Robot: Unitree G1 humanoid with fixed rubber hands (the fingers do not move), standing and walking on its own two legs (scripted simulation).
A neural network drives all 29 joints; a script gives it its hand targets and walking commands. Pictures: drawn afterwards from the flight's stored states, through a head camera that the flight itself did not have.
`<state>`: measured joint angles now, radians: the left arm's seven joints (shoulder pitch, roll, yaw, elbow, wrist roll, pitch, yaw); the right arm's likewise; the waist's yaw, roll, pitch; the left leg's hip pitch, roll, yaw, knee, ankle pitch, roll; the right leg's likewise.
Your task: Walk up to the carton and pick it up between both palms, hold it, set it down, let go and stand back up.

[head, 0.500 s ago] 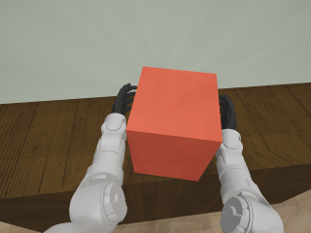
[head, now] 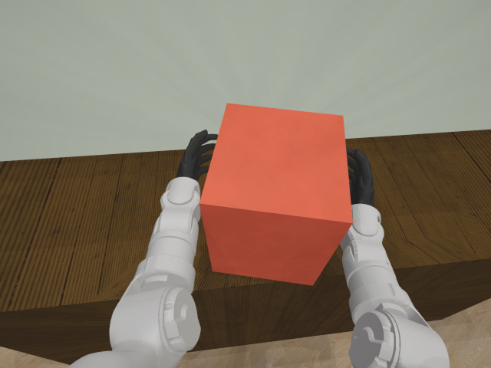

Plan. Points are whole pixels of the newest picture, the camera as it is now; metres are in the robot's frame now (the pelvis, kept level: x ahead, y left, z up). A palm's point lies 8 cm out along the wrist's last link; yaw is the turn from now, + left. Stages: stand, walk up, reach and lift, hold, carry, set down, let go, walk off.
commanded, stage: reach and lift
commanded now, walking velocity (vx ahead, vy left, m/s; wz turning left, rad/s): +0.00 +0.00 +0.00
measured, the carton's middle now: (272, 199) +0.39 -0.05 +0.02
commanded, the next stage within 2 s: none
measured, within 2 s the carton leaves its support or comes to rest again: leaves its support in 0.94 s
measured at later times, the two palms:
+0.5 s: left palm (190, 174) +0.42 +0.09 +0.07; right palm (359, 197) +0.36 -0.19 +0.06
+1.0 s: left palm (187, 177) +0.40 +0.10 +0.08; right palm (361, 194) +0.36 -0.19 +0.07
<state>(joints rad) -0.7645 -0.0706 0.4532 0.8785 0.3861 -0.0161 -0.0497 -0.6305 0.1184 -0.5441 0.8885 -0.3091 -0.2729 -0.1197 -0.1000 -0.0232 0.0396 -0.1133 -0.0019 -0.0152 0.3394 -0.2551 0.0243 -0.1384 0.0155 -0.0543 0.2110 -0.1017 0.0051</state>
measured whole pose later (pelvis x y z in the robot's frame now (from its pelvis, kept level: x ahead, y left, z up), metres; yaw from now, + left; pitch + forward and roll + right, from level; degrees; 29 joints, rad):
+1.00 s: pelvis -0.01 -0.01 +0.00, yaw +1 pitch +5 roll -2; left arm -0.75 -0.02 0.30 0.86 0.26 0.06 0.03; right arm -0.63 0.05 -0.35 0.89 -0.11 -0.21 -0.16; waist -0.10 0.00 -0.03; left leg -0.21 0.00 -0.04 0.37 -0.23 0.01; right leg -0.21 0.02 -0.08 0.20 -0.07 -0.01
